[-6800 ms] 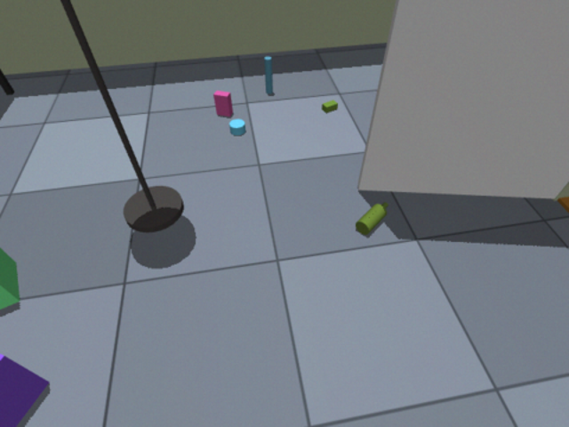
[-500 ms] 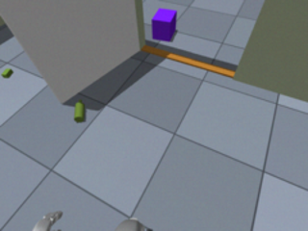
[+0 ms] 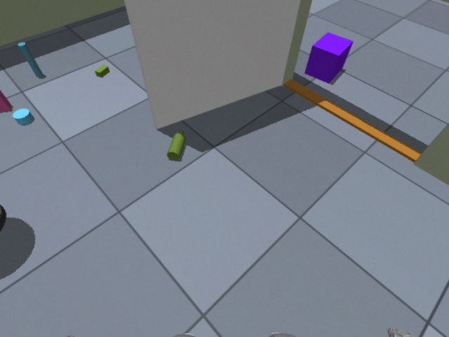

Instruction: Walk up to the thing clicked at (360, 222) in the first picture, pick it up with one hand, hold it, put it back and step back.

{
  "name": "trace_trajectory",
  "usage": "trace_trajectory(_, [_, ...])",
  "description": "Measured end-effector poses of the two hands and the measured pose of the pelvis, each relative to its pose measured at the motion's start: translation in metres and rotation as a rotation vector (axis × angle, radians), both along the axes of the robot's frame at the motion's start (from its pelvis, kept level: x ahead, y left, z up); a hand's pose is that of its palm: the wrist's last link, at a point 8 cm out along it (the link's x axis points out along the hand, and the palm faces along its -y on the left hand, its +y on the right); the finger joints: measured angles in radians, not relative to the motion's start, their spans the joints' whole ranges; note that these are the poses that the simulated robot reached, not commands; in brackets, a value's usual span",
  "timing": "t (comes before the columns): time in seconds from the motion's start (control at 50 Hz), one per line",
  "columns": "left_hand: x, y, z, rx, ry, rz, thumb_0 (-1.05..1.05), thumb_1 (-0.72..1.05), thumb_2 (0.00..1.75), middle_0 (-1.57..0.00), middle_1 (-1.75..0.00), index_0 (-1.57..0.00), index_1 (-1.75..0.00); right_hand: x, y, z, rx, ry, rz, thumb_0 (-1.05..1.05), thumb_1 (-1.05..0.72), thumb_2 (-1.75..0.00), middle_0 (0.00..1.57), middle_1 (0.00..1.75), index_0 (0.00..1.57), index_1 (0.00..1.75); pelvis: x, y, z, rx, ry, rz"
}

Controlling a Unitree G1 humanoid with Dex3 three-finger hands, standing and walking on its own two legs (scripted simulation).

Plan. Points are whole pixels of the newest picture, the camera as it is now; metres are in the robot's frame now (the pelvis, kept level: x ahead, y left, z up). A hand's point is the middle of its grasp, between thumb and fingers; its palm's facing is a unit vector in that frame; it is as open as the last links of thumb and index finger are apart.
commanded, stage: walk up
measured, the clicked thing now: (177, 143) +1.18 +0.30 -0.72
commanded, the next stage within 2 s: stand in 1.12 s
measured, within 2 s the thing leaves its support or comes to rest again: neither
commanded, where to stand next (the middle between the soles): +0.06 +0.01 m, yaw +16 degrees
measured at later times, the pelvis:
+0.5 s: pelvis -0.01 +0.02 +0.00, yaw +12 degrees
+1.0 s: pelvis -0.01 +0.01 +0.01, yaw +17 degrees
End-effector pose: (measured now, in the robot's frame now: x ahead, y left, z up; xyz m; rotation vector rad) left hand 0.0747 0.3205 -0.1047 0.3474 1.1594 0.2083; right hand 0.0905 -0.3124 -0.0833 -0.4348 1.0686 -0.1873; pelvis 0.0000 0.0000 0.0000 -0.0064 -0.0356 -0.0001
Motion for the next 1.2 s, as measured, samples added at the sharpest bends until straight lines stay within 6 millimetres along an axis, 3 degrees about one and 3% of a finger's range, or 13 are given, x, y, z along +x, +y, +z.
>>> trace_trajectory(0.1, [-0.026,-0.008,0.006,0.048,-0.026,0.041,0.01,0.9,0.9,-0.21,-0.3,-0.21,-0.3,0.024,-0.008,-0.018,0.024,-0.008,0.036,0.01,-0.9,-0.9,0.21,0.3,0.21,0.3,-0.005,-0.013,-0.008,-0.008,-0.006,0.052])
trace_trajectory(0.26, [-0.06,-0.002,0.027,0.065,-0.038,0.108,0.01,0.9,0.9,-0.21,-0.3,-0.21,-0.3,0.042,0.005,-0.013,0.049,0.037,0.13,0.01,-0.91,-0.9,0.21,0.3,0.21,0.3,-0.008,-0.006,0.006,0.011,0.001,0.136])
trace_trajectory(0.42, [-0.085,0.036,0.0,0.049,-0.003,0.198,0.01,0.9,0.9,-0.21,-0.3,-0.21,-0.3,0.045,0.032,-0.012,-0.004,0.044,0.181,0.01,-0.91,-0.9,0.21,0.3,0.21,0.3,-0.01,0.019,-0.007,0.027,-0.002,0.191])
trace_trajectory(0.56, [-0.091,0.031,-0.008,-0.002,0.023,0.24,0.01,0.9,0.9,-0.21,-0.3,-0.21,-0.3,0.047,0.05,-0.004,-0.002,0.045,0.208,0.01,-0.9,-0.9,0.21,0.3,0.21,0.3,-0.008,0.023,0.0,0.006,0.005,0.228])
trace_trajectory(0.76, [-0.106,0.004,-0.006,-0.017,0.043,0.265,0.01,0.9,0.9,-0.21,-0.3,-0.21,-0.3,0.069,0.055,-0.018,0.048,0.043,0.228,0.01,-0.9,-0.9,0.21,0.3,0.21,0.3,-0.008,0.011,0.001,-0.011,-0.003,0.268])
trace_trajectory(1.04, [-0.08,0.003,0.004,-0.042,-0.031,0.307,0.01,0.9,0.9,-0.21,-0.3,-0.21,-0.3,0.078,0.066,-0.01,0.067,0.081,0.277,0.01,-0.9,-0.9,0.21,0.3,0.21,0.3,-0.006,0.006,0.015,-0.009,-0.007,0.301])
trace_trajectory(1.2, [-0.082,-0.003,0.009,-0.042,-0.007,0.308,0.0,0.9,0.9,-0.21,-0.3,-0.21,-0.3,0.084,0.06,-0.004,0.066,0.077,0.257,0.01,-0.9,-0.9,0.21,0.3,0.21,0.3,-0.004,0.002,0.021,-0.007,-0.014,0.294])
